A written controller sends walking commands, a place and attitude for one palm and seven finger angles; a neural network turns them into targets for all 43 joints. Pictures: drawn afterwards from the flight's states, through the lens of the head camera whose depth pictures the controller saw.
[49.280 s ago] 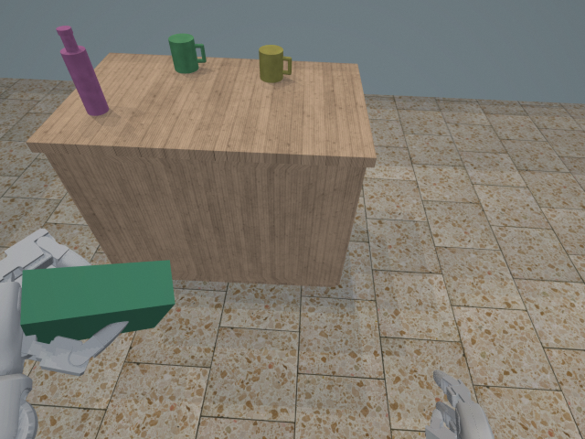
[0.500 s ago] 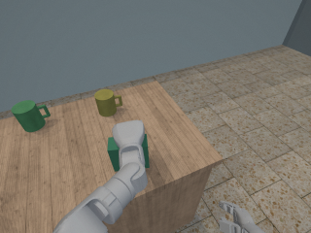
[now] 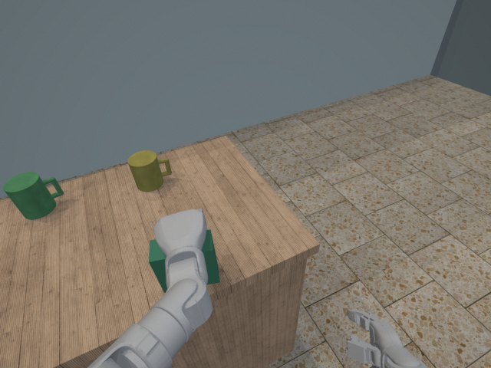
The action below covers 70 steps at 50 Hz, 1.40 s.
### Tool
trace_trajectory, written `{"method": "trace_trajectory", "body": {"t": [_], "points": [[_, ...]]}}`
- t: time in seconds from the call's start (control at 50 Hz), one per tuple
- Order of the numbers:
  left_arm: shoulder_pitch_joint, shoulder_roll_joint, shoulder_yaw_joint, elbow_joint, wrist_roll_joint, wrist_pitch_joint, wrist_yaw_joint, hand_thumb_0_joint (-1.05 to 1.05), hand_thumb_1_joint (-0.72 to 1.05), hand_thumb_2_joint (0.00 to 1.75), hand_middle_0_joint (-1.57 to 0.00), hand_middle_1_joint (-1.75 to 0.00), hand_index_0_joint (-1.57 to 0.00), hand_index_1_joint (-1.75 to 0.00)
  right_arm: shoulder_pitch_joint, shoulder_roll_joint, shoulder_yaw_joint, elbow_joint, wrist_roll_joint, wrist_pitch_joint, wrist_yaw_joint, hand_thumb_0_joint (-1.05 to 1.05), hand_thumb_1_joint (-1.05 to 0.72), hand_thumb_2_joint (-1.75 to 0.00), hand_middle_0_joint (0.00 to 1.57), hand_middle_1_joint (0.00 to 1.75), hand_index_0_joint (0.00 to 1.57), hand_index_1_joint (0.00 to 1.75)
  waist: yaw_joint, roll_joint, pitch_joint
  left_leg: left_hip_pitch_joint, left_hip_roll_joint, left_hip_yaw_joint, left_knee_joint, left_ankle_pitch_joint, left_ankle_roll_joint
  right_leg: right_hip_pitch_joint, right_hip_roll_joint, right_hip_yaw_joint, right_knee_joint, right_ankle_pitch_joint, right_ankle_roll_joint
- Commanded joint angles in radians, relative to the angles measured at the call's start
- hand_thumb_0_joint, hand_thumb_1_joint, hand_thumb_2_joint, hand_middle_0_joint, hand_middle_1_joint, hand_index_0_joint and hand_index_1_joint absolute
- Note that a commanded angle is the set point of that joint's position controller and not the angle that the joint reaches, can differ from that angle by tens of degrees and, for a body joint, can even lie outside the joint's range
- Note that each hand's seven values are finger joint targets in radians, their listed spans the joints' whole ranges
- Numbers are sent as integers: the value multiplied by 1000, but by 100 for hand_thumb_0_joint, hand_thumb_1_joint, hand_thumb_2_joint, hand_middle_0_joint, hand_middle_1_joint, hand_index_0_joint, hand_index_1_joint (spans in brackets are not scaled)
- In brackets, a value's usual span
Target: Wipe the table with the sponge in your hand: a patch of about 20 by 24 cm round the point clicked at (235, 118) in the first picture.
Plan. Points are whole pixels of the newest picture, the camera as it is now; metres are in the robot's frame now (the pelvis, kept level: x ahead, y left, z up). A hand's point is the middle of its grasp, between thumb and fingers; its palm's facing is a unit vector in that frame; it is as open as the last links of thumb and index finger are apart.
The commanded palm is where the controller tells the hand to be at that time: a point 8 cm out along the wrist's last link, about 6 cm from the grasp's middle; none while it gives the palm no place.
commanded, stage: slide back across to the middle lane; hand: left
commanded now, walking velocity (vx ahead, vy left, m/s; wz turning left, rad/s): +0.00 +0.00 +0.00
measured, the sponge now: (188, 268) +0.32 +0.16 -0.02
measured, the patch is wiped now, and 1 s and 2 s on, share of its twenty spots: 0.90 0.90 0.90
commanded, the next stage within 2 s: wipe forward along the middle lane in 1.28 s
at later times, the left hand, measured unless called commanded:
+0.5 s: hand (176, 259) +0.29 +0.16 +0.04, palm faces +0.00 -0.15 -0.99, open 8.8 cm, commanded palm +0.25 +0.18 +0.09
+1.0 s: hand (166, 263) +0.28 +0.18 +0.04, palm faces +0.00 -0.18 -0.98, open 8.8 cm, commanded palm +0.24 +0.20 +0.09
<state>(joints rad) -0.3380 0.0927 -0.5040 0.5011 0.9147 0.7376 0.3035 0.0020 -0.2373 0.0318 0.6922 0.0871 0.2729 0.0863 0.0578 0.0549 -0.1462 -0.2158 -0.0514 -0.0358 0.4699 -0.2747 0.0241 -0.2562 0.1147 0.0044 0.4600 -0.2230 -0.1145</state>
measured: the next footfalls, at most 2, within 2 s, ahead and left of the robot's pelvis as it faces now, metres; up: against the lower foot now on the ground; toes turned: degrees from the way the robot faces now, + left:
none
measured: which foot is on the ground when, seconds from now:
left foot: down 0.00-1.00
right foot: down 0.00-1.00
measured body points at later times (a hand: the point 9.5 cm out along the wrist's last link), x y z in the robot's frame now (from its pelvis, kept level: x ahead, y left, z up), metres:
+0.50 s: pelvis +0.01 -0.04 +0.00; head -0.03 -0.09 +0.45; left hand +0.29 +0.16 +0.10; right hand +0.24 -0.27 -0.07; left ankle -0.01 +0.12 -0.73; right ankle +0.01 -0.05 -0.74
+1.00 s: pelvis +0.02 -0.05 +0.00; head +0.00 -0.10 +0.45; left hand +0.28 +0.18 +0.10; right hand +0.23 -0.29 -0.09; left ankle -0.01 +0.12 -0.73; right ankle +0.01 -0.05 -0.74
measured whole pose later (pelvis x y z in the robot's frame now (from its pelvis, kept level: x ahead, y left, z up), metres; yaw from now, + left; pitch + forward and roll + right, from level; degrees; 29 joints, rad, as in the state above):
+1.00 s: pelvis +0.02 -0.05 +0.00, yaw -7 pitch +3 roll +4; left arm 0.17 0.32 -0.13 -0.01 0.86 0.51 0.18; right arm 0.00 -0.27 0.03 0.68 0.07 0.14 -0.01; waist 0.07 0.07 -0.12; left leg -0.22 -0.04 -0.08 0.52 -0.27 0.05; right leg -0.25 0.19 0.12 0.46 -0.23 -0.15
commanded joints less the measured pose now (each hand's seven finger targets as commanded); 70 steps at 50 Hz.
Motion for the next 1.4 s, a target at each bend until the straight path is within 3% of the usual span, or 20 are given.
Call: {"method": "trace_trajectory", "body": {"t": [0.0,0.16,0.2,0.26,0.42,0.48,0.5,0.56,0.7,0.74,0.82,0.88,0.94,1.04,1.1,1.14,1.2,1.28,1.34,1.38], "points": [[-140,87,131,-147,-35,3,-31,0,10,130,-120,-160,-120,-160,-286,-101,-30,-184,2,-62,-14,0,-90,-90,20,30,20,30,22,-154,-112,-101,0,19,-53,130,18,212,-91,163,-100,192,37],[-57,168,167,-278,-14,-9,-69,0,10,130,-120,-160,-120,-160,-298,-96,-22,-205,4,-78,-38,0,-90,-90,20,30,20,30,13,-154,-116,-104,-14,30,-50,136,18,292,-123,234,-108,311,65],[-16,258,251,-347,-9,-22,-74,0,10,130,-120,-160,-120,-160,-303,-102,-25,-210,3,-82,-42,0,-90,-90,20,30,20,30,29,-117,-154,-97,-18,23,-47,145,15,327,-128,260,-91,389,64],[63,237,226,-375,-7,-40,-86,0,10,130,-120,-160,-120,-160,-296,-94,-16,-216,3,-96,-45,0,-90,-90,20,30,20,30,18,-145,-144,-110,-21,24,-38,133,10,350,-144,271,-77,503,102],[161,329,325,-438,-1,-83,-110,0,10,130,-120,-160,-120,-160,-294,-93,-18,-219,-2,-136,-68,0,-90,-90,20,30,20,30,28,-112,-71,-122,-25,-1,-40,78,18,270,-127,303,-126,189,133],[215,328,337,-459,-7,-104,-112,0,10,130,-120,-160,-120,-160,-291,-94,-19,-220,-4,-151,-73,0,-90,-90,20,30,20,30,32,-146,-83,-122,-26,-6,-28,91,17,281,-133,307,-113,279,151],[225,371,381,-474,-10,-112,-112,0,10,130,-120,-160,-120,-160,-289,-97,-20,-217,-7,-153,-75,0,-90,-90,20,30,20,30,39,-130,-92,-119,-29,-9,-27,85,18,285,-131,320,-112,272,149],[221,361,369,-475,-7,-124,-112,0,10,130,-120,-160,-120,-160,-285,-93,-19,-216,-7,-161,-86,0,-90,-90,20,30,20,30,31,-120,-69,-132,-29,-7,-23,59,19,258,-132,322,-124,196,156],[346,449,481,-517,-21,-175,-116,0,10,130,-120,-160,-120,-160,-275,-97,-20,-203,-17,-181,-101,0,-90,-90,20,30,20,30,51,-120,-95,-150,-34,-23,13,39,16,294,-151,368,-93,330,176],[362,419,461,-528,-23,-181,-117,0,10,130,-120,-160,-120,-160,-272,-92,-20,-208,-13,-183,-104,0,-90,-90,20,30,20,30,44,-122,-76,-154,-31,-17,6,39,19,263,-143,335,-91,281,156],[417,396,449,-563,-22,-188,-120,0,10,130,-120,-160,-120,-160,-269,-92,-22,-212,-14,-193,-99,0,-90,-90,20,30,20,30,47,-103,-75,-142,-29,-21,8,72,28,237,-131,303,-80,294,173],[466,400,466,-576,-36,-197,-118,0,10,130,-120,-160,-120,-160,-269,-93,-23,-212,-15,-198,-99,0,-90,-90,20,30,20,30,50,-164,-90,-145,-28,-22,29,81,25,269,-147,313,-54,469,194],[467,419,492,-588,-44,-206,-107,0,10,130,-120,-160,-120,-160,-266,-93,-25,-210,-16,-195,-102,0,-90,-90,20,30,20,30,50,-161,-107,-167,-29,-21,50,47,21,300,-162,340,-34,554,199],[460,424,490,-607,-41,-201,-114,0,10,130,-120,-160,-120,-160,-263,-94,-27,-207,-14,-189,-108,0,-90,-90,20,30,20,30,43,-112,-87,-156,-26,-20,39,54,26,255,-146,323,-41,463,174],[495,457,522,-621,-43,-212,-118,0,10,130,-120,-160,-120,-160,-262,-97,-23,-206,-14,-188,-107,0,-90,-90,20,30,20,30,50,-118,-114,-158,-30,-28,55,59,23,292,-158,342,-16,602,210],[505,424,492,-627,-47,-213,-121,0,10,130,-120,-160,-120,-160,-265,-90,-20,-215,-11,-185,-109,0,-90,-90,20,30,20,30,46,-140,-95,-162,-29,-22,51,54,24,277,-157,319,-17,582,215],[456,442,500,-651,-35,-202,-122,0,10,130,-120,-160,-120,-160,-266,-98,-25,-218,-16,-180,-114,0,-90,-90,20,30,20,30,41,-99,-96,-133,-27,-16,38,72,29,233,-136,315,-38,447,157],[455,434,492,-627,-40,-198,-126,0,10,130,-120,-160,-120,-160,-264,-94,-17,-219,-13,-179,-117,0,-90,-90,20,30,20,30,36,-149,-94,-157,-26,-20,55,68,24,262,-158,331,-30,540,241],[453,416,476,-640,-32,-192,-124,0,10,130,-120,-160,-120,-160,-261,-93,-21,-222,-12,-176,-115,0,-90,-90,20,30,20,30,37,-113,-109,-129,-24,-11,34,95,28,245,-136,288,-24,482,164],[438,418,470,-627,-25,-185,-122,0,10,130,-120,-160,-120,-160,-255,-97,-22,-223,-10,-173,-115,0,-90,-90,20,30,20,30,34,-101,-102,-127,-23,-9,31,108,28,227,-127,281,-34,430,162]]}}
